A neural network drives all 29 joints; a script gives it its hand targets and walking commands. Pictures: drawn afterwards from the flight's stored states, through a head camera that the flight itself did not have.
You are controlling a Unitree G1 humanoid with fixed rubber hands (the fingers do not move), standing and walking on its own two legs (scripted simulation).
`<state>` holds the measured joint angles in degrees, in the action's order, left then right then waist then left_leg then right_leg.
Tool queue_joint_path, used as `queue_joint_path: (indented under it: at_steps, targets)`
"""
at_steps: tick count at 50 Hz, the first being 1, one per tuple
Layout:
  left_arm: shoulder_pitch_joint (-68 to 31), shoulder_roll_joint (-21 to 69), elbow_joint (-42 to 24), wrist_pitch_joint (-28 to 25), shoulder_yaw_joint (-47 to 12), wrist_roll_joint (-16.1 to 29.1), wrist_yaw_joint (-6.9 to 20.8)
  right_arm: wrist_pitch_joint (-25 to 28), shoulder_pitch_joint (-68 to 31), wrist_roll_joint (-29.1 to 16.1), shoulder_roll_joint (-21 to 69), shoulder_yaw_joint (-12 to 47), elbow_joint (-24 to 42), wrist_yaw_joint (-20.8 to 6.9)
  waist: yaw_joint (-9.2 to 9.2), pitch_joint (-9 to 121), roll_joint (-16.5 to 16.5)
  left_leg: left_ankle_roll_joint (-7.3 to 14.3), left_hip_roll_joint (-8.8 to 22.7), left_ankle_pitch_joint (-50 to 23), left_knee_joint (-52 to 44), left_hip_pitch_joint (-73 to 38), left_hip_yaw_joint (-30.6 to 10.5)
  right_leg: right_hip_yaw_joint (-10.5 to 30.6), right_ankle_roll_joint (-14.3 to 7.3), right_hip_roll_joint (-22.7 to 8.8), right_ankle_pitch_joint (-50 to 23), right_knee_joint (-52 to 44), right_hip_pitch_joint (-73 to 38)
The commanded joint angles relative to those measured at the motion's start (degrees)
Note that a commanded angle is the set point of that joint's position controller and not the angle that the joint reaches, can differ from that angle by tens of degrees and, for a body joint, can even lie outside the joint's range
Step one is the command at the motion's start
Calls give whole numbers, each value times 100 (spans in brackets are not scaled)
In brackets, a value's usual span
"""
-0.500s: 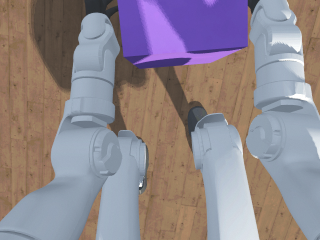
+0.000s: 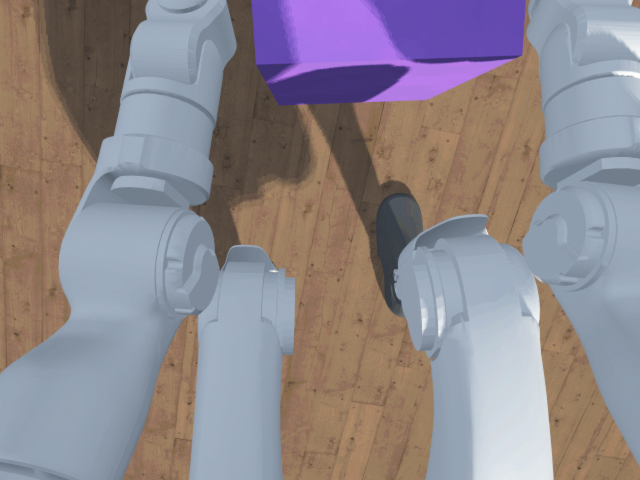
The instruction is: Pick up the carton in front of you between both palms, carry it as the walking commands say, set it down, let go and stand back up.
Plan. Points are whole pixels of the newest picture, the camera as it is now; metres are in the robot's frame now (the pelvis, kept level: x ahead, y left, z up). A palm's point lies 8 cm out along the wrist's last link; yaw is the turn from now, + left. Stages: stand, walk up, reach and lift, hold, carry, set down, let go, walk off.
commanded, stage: set down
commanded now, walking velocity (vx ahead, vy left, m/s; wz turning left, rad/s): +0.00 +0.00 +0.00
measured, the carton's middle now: out of the picture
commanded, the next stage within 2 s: none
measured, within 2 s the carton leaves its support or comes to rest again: rests again in 0.24 s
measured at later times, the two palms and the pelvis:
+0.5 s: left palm out of the picture +0.56 +0.02 -0.18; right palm out of the picture +0.51 -0.28 -0.18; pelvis -0.01 +0.00 -0.01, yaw +0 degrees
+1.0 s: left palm out of the picture +0.56 +0.05 -0.20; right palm out of the picture +0.49 -0.32 -0.21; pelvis -0.01 +0.00 -0.01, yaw -1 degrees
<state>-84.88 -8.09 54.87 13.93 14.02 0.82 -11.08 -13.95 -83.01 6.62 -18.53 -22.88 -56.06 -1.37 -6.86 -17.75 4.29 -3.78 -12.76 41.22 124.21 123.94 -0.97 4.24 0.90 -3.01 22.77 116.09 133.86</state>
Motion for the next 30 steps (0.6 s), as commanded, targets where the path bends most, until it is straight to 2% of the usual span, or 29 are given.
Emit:
queue_joint_path:
  at_steps: [1, 4, 8, 11, 14, 20, 30]
  targets:
    - [-3520, 5126, -844, -312, -1822, 534, 1465, 173, -3115, -553, 4325, 1653, 541, -1519, -769, 6345, 565, 67, 96, -1674, -1495, -1242, 362, -692, -257, 472, -1927, -94, -4600]
    - [-3675, 4960, -805, -353, -1898, 538, 1385, 250, -3264, -709, 4171, 1675, 580, -1477, -758, 6312, 568, 72, 115, -1651, -1455, -1220, 374, -647, -237, 417, -1972, -54, -4781]
    - [-3492, 4708, -604, -318, -1710, 287, 1433, 192, -3016, -569, 4027, 1444, 181, -1570, -688, 5765, 753, 129, 158, -1354, -1472, -1330, 365, -627, -242, 419, -1434, -77, -4263]
    - [-3407, 4576, -579, -331, -1591, 223, 1473, 189, -2908, -504, 3962, 1371, 62, -1586, -624, 5396, 666, 162, 161, -1279, -1468, -1180, 362, -613, -269, 441, -1313, -105, -4133]
    - [-3277, 4413, -485, -348, -1521, 198, 1505, 178, -2647, -407, 3867, 1269, -94, -1553, -614, 5074, 685, 159, 153, -1203, -1421, -967, 398, -568, -286, 451, -1301, -111, -4246]
    - [-2927, 4025, -206, -327, -1237, -69, 1566, 167, -2356, -192, 3620, 993, -365, -1544, -482, 4345, 675, 181, 178, -892, -1404, -652, 395, -472, -334, 455, -1002, -126, -4078]
    - [-2561, 3422, 206, -248, -815, -402, 1575, 144, -2204, 23, 3031, 592, -717, -1484, -337, 3639, 681, 233, 237, -599, -1406, -621, 330, -419, -407, 433, -577, -103, -3686]
